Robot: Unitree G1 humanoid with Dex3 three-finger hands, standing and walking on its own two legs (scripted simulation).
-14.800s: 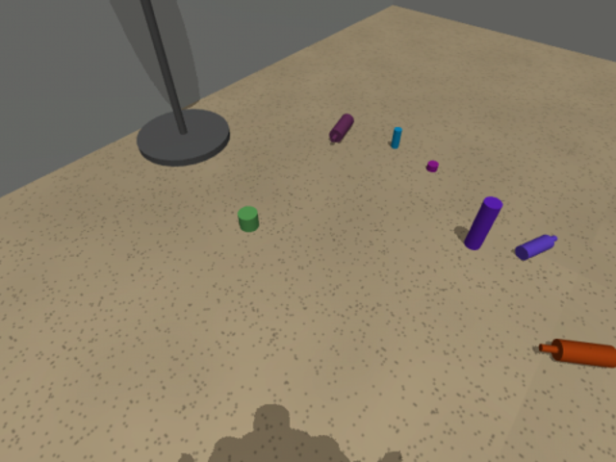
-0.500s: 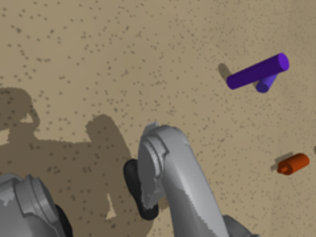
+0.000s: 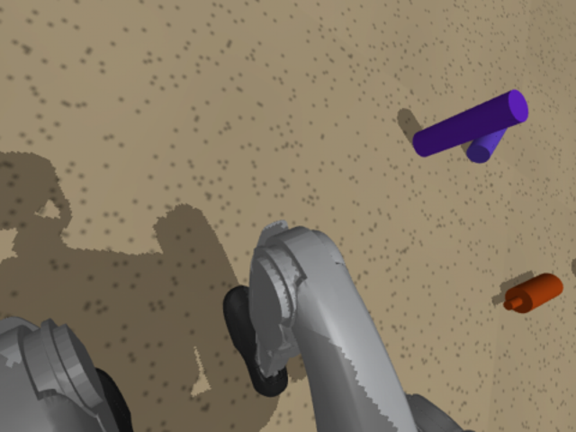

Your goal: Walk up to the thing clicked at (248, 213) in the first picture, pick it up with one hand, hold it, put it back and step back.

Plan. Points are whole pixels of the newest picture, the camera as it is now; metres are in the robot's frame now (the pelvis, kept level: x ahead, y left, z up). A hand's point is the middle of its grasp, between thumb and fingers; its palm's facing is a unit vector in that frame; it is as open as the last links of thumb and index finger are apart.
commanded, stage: close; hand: left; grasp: from above
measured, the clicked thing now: out of the picture +0.47 +0.31 -0.27
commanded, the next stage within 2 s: settle in 0.10 s
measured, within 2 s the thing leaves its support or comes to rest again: leaves its support in 0.54 s
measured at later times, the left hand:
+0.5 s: hand out of the picture +0.46 +0.32 -0.23, palm faces -0.43 -0.12 -0.89, open 11.5 cm
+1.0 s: hand out of the picture +0.45 +0.32 -0.14, palm faces -0.46 -0.10 -0.88, open 11.3 cm
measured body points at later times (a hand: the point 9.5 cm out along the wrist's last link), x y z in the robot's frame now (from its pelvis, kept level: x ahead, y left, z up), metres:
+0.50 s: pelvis +0.00 +0.00 +0.00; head +0.28 +0.11 +0.33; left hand +0.48 +0.32 -0.18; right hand +0.04 -0.26 -0.05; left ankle +0.06 +0.13 -0.27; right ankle +0.12 -0.12 -0.27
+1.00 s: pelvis +0.00 +0.00 +0.03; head +0.24 +0.08 +0.40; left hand +0.47 +0.33 -0.09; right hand +0.09 -0.27 -0.07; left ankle +0.06 +0.13 -0.27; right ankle +0.12 -0.12 -0.27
